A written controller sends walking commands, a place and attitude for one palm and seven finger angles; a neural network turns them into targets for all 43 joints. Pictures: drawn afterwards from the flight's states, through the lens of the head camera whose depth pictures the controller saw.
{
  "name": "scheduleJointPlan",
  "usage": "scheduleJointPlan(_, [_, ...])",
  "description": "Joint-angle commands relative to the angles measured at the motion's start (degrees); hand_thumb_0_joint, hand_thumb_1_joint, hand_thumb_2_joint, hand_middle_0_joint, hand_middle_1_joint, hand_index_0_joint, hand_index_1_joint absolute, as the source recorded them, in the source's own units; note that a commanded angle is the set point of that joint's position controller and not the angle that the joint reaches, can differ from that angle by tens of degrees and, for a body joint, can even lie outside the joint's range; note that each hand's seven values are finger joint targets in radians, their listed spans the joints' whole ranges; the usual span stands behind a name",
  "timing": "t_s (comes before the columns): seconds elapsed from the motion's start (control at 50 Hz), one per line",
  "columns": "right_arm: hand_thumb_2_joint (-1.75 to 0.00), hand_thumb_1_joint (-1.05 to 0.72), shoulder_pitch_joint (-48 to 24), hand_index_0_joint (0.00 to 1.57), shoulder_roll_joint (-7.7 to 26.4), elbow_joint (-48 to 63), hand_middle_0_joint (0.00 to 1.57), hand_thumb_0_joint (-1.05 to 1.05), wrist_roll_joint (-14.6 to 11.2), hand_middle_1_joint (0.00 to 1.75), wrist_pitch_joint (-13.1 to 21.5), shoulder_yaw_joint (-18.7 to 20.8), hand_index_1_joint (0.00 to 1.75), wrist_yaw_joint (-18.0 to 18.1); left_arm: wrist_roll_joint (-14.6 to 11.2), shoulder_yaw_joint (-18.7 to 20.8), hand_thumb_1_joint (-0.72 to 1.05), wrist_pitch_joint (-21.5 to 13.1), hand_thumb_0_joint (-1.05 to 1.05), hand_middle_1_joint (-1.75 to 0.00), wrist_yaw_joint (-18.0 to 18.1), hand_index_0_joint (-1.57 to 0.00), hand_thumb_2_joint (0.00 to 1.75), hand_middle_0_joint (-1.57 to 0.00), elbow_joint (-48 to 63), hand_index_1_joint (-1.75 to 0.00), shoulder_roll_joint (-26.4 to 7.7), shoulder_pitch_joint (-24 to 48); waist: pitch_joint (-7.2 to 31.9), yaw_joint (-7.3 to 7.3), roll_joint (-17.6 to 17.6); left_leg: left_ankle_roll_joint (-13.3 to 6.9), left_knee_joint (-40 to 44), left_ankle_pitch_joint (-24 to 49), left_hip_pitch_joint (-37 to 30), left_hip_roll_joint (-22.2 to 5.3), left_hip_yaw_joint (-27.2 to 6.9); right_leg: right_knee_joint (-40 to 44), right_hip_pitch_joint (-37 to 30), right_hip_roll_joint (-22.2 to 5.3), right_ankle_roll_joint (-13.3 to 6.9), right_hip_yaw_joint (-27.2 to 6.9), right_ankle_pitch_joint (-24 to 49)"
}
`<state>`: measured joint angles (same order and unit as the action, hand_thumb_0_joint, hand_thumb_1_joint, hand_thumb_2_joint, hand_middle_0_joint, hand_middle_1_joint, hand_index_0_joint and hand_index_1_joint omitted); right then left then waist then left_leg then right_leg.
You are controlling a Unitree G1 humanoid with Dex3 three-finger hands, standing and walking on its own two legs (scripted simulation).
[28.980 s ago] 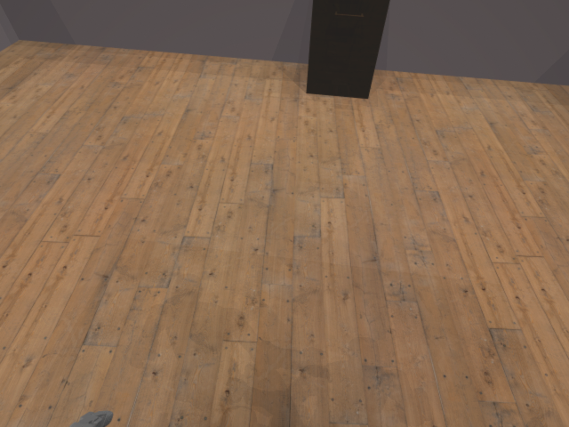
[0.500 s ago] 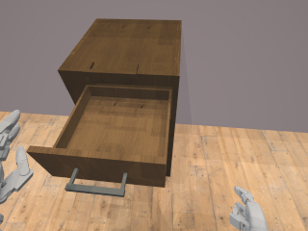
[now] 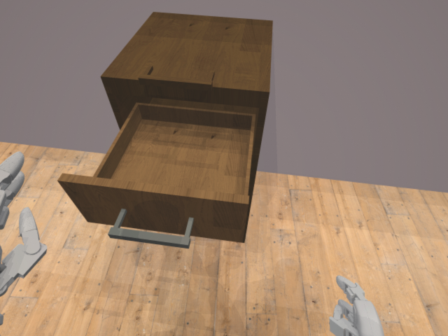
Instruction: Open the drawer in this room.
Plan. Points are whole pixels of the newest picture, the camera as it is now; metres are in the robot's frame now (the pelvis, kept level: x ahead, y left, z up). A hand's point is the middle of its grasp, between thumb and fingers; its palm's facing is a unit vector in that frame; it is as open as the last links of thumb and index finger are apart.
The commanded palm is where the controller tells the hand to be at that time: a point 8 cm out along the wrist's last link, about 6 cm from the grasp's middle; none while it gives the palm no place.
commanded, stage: step back with the hand held close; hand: left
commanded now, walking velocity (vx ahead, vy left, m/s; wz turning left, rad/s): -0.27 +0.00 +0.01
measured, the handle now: (152, 228) +0.33 +0.18 -0.05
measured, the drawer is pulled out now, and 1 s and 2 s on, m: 0.30 0.30 0.30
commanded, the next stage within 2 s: stop stepping back and stand still in 0.56 s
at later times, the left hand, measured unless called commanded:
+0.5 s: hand (9, 303) +0.13 +0.24 +0.17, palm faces +0.38 -0.82 -0.44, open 7.4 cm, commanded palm +0.07 +0.27 +0.19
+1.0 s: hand out of the picture +0.02 +0.18 +0.16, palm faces +0.31 -0.83 -0.46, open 7.4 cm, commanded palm -0.04 +0.23 +0.19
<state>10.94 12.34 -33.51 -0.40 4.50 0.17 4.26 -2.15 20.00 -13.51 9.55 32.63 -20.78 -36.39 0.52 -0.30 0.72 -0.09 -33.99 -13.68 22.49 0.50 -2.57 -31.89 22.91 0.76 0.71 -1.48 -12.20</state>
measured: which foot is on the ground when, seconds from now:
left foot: down 0.00-0.68, up 0.70-0.94, down 0.96-1.00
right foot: down 0.00-0.36, up 0.38-0.62, down 0.64-1.00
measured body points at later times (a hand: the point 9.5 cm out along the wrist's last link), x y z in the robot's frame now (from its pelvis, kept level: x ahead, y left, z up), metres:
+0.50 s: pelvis -0.07 -0.01 +0.00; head -0.04 +0.01 +0.45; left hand +0.10 +0.28 +0.19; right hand +0.11 -0.24 -0.08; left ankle +0.00 +0.12 -0.73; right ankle -0.08 -0.12 -0.67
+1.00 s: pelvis -0.18 -0.04 +0.01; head -0.16 -0.03 +0.46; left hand +0.00 +0.23 +0.19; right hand -0.05 -0.33 -0.07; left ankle -0.21 +0.07 -0.73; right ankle -0.18 -0.15 -0.73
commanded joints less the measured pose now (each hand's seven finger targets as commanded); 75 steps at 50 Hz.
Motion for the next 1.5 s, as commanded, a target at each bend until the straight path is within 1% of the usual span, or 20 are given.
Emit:
scheduleJointPlan(0.0, [-0.90, -0.90, -6.16, 0.20, 6.50, 10.15, 0.20, 0.00, -0.01, 0.30, 4.21, 2.37, 0.30, 1.06, 0.96, 8.65, 0.90, -3.88, 0.00, -0.30, 2.32, -0.20, 0.90, -0.20, 12.80, -0.30, -10.01, 1.66, 5.25, 0.44, 8.55, -5.23, 16.93, -10.31, 13.98, -10.83, -8.61, -5.77, -15.64, 0.46, 0.20, 0.27, -2.25])
scheduleJointPlan(0.12, [-0.90, -0.90, -5.17, 0.20, 6.61, 9.29, 0.20, 0.00, 0.17, 0.30, 5.82, 2.61, 0.30, 0.08, 0.62, 9.39, 0.90, -4.83, 0.00, -0.30, 1.08, -0.20, 0.90, -0.20, 12.56, -0.30, -9.63, 1.97, 5.55, 0.15, 4.01, -4.93, 10.61, -12.02, 19.41, -8.59, -5.06, -5.63, -18.01, -2.49, -1.00, -5.02, 2.22])
scheduleJointPlan(0.22, [-0.90, -0.90, -4.88, 0.20, 5.20, 6.98, 0.20, 0.00, 0.23, 0.30, 3.74, 3.02, 0.30, -1.39, -0.35, 8.41, 0.90, -4.11, 0.00, -0.30, 1.48, -0.20, 0.90, -0.20, 10.77, -0.30, -11.02, 2.59, 6.17, 0.95, -12.09, 0.29, -16.25, -12.30, 0.75, 1.55, 1.52, 18.48, 2.05, -18.83, -10.05, -20.48, -9.48])
scheduleJointPlan(0.3, [-0.90, -0.90, -6.39, 0.20, 5.21, 6.62, 0.20, 0.00, 0.28, 0.30, 1.98, 2.31, 0.30, -0.62, 0.26, 10.31, 0.90, -3.60, 0.00, -0.30, 1.40, -0.20, 0.90, -0.20, 10.99, -0.30, -12.12, 0.92, 3.68, 1.57, -4.03, -0.87, 10.71, -4.02, -5.09, -2.27, 1.03, 6.65, 1.53, -9.51, -4.10, -7.46, 2.15])
scheduleJointPlan(0.34, [-0.90, -0.90, -7.03, 0.20, 6.34, 8.05, 0.20, 0.00, 1.01, 0.30, 3.32, 3.12, 0.30, -0.54, 0.93, 9.42, 0.90, -4.83, 0.00, -0.30, 1.78, -0.20, 0.90, -0.20, 15.30, -0.30, -10.99, 1.86, 5.80, 1.04, 14.26, -7.54, 17.84, 11.90, 4.24, -18.74, -13.16, -16.74, -3.93, 1.22, 0.75, 1.47, -9.44])
scheduleJointPlan(0.36, [-0.90, -0.90, -5.05, 0.20, 5.76, 7.62, 0.20, 0.00, 0.92, 0.30, 4.51, 3.55, 0.30, -0.92, 0.05, 9.92, 0.90, -5.52, 0.00, -0.30, 1.15, -0.20, 0.90, -0.20, 14.13, -0.30, -11.07, 0.09, 9.92, 1.49, 14.04, -9.09, 20.94, 3.56, 7.94, -20.97, -12.64, -30.95, -7.35, 2.10, 0.14, -0.52, -16.78])
scheduleJointPlan(0.46, [-0.90, -0.90, -4.79, 0.20, 5.86, 3.66, 0.20, 0.00, 1.55, 0.30, 7.21, 3.83, 0.30, -1.73, -1.50, 7.04, 0.90, -4.45, 0.00, -0.30, 0.89, -0.20, 0.90, -0.20, 18.00, -0.30, -8.26, 1.02, 9.33, -0.08, 10.65, -8.42, 9.85, 32.84, -9.95, -18.24, -4.95, -25.52, 3.72, -0.15, 0.72, -0.57, -15.81])
scheduleJointPlan(0.6, [-0.90, -0.90, -7.75, 0.20, 7.11, 3.85, 0.20, 0.00, 1.22, 0.30, 6.98, 2.32, 0.30, -2.43, -2.18, 10.63, 0.90, -4.24, 0.00, -0.30, -1.32, -0.20, 0.90, -0.20, 13.08, -0.30, -12.15, 1.87, 7.34, -1.04, 8.84, -5.32, 9.21, 8.40, -3.10, -15.11, -5.26, 6.56, -10.90, 0.16, 0.41, 2.95, -3.27])
scheduleJointPlan(0.64, [-0.90, -0.90, -8.07, 0.20, 6.15, 5.42, 0.20, 0.00, 0.25, 0.30, 5.89, 2.18, 0.30, -2.84, -2.44, 11.74, 0.90, -5.45, 0.00, -0.30, -2.44, -0.20, 0.90, -0.20, 13.18, -0.30, -13.55, 1.84, 6.97, -0.64, -1.34, -0.99, -1.46, -0.96, -2.31, -7.40, 3.83, 15.16, -8.94, -6.32, -1.53, 0.06, 7.35])
scheduleJointPlan(0.66, [-0.90, -0.90, -5.36, 0.20, 4.96, 6.58, 0.20, 0.00, -1.36, 0.30, 5.20, 2.94, 0.30, -3.03, -2.17, 9.03, 0.90, -4.81, 0.00, -0.30, -2.43, -0.20, 0.90, -0.20, 11.02, -0.30, -11.21, -1.60, 9.40, 0.74, -14.92, 1.96, -15.55, -7.96, 1.96, 0.91, 7.45, 17.22, -8.81, -16.49, -5.79, -13.99, 14.79])
scheduleJointPlan(0.68, [-0.90, -0.90, -6.79, 0.20, 5.74, 7.48, 0.20, 0.00, -1.90, 0.30, 4.42, 3.48, 0.30, -3.07, -1.93, 9.83, 0.90, -3.88, 0.00, -0.30, -1.68, -0.20, 0.90, -0.20, 11.80, -0.30, -12.30, -2.87, 8.02, 0.15, -16.51, 1.57, -27.97, -13.60, 6.37, 2.64, 2.18, 15.73, -7.36, -21.44, -8.92, -18.09, 22.75])
scheduleJointPlan(0.74, [-0.90, -0.90, -7.00, 0.20, 2.32, 8.02, 0.20, 0.00, -0.98, 0.30, 1.07, 0.71, 0.30, -1.49, -0.87, 11.17, 0.90, -2.27, 0.00, -0.30, 0.65, -0.20, 0.90, -0.20, 9.99, -0.30, -10.89, -5.85, 8.36, 2.43, -7.29, 1.82, -26.20, -12.21, 10.02, -0.85, 0.79, 9.33, -14.00, -18.20, -10.06, -8.14, 31.22])
scheduleJointPlan(0.88, [-0.90, -0.90, -4.25, 0.20, 5.80, 7.09, 0.20, 0.00, -0.21, 0.30, 4.64, 2.12, 0.30, -0.19, 0.46, 7.55, 0.90, -2.69, 0.00, -0.30, 1.73, -0.20, 0.90, -0.20, 13.03, -0.30, -10.37, -1.00, 5.80, 1.98, -4.66, -2.00, 14.14, 0.66, -9.70, -0.83, 5.74, 9.41, -15.93, -13.57, -4.40, -6.41, 13.03])
scheduleJointPlan(0.96, [-0.90, -0.90, -3.59, 0.20, 7.01, 7.21, 0.20, 0.00, -0.80, 0.30, 5.26, 3.47, 0.30, -0.79, 0.58, 9.39, 0.90, -2.63, 0.00, -0.30, 1.20, -0.20, 0.90, -0.20, 12.92, -0.30, -12.24, -4.02, 6.99, 1.19, 7.25, -4.14, 12.24, 21.03, -16.14, -10.03, -0.88, 1.36, -11.91, -4.08, -0.36, 1.35, 9.04])
scheduleJointPlan(1.0, [-0.90, -0.90, -4.24, 0.20, 6.22, 6.95, 0.20, 0.00, -0.39, 0.30, 4.75, 2.78, 0.30, -0.77, 0.37, 9.83, 0.90, -2.67, 0.00, -0.30, 1.18, -0.20, 0.90, -0.20, 15.86, -0.30, -12.75, -2.65, 4.60, 1.29, 11.00, -3.96, 15.09, 12.33, -9.98, -10.92, -2.94, 0.30, -11.61, -3.02, -0.55, 3.97, -1.45])
scheduleJointPlan(1.1, [-0.90, -0.90, -3.62, 0.20, 7.18, 6.16, 0.20, 0.00, -0.77, 0.30, 5.10, 2.54, 0.30, -0.18, -0.03, 8.12, 0.90, -2.15, 0.00, -0.30, 1.41, -0.20, 0.90, -0.20, 10.74, -0.30, -10.22, 0.88, -2.46, 1.64, 4.35, -4.64, 16.85, -17.01, 2.89, -8.70, -1.92, 4.94, -12.57, -2.21, -1.80, 0.01, -9.03])
scheduleJointPlan(1.22, [-0.90, -0.90, -2.60, 0.20, 5.72, 5.40, 0.20, 0.00, -0.12, 0.30, 4.21, 1.85, 0.30, -0.57, 0.35, 5.03, 0.90, -1.02, 0.00, -0.30, 1.19, -0.20, 0.90, -0.20, 8.34, -0.30, -8.83, 5.25, -1.80, 2.71, -8.20, -2.67, 1.88, -10.56, -1.51, -1.73, 4.09, 17.91, -7.54, -11.48, -6.69, -14.24, -17.54])
scheduleJointPlan(1.42, [-0.90, -0.90, -4.62, 0.20, 5.32, 6.38, 0.20, 0.00, -0.02, 0.30, 4.16, 1.07, 0.30, -0.66, 0.17, 6.62, 0.90, -1.93, 0.00, -0.30, 1.39, -0.20, 0.90, -0.20, 12.64, -0.30, -10.00, 1.49, 2.66, 1.21, 4.85, -2.94, 14.46, 9.35, -6.29, -7.61, -2.27, 5.76, -16.59, -2.73, -1.39, 1.44, 9.17])
scheduleJointPlan(1.44, [-0.90, -0.90, -5.52, 0.20, 11.70, -8.19, 0.20, 0.00, 0.05, 0.30, 5.63, 4.48, 0.30, -5.65, 5.27, -15.26, 0.90, 8.02, 0.00, -0.30, -6.38, -0.20, 0.90, -0.20, -37.30, -0.30, 1.85, 8.55, -2.40, 2.89, 2.43, -2.17, 5.55, 16.67, -4.04, -6.61, -0.67, -2.54, -6.70, -5.51, -1.56, 4.15, 15.29])
scheduleJointPlan(1.48, [-0.90, -0.90, 1.77, 0.20, 6.38, -7.83, 0.20, 0.00, 0.82, 0.30, 0.59, 2.89, 0.30, -4.88, 4.08, -14.96, 0.90, 13.53, 0.00, -0.30, -8.00, -0.20, 0.90, -0.20, -41.50, -0.30, 5.43, 8.60, 4.47, 1.82, 1.84, -2.74, 5.57, 17.51, -7.11, -7.42, -0.66, -1.92, -6.96, -4.44, -1.83, 2.67, 7.36])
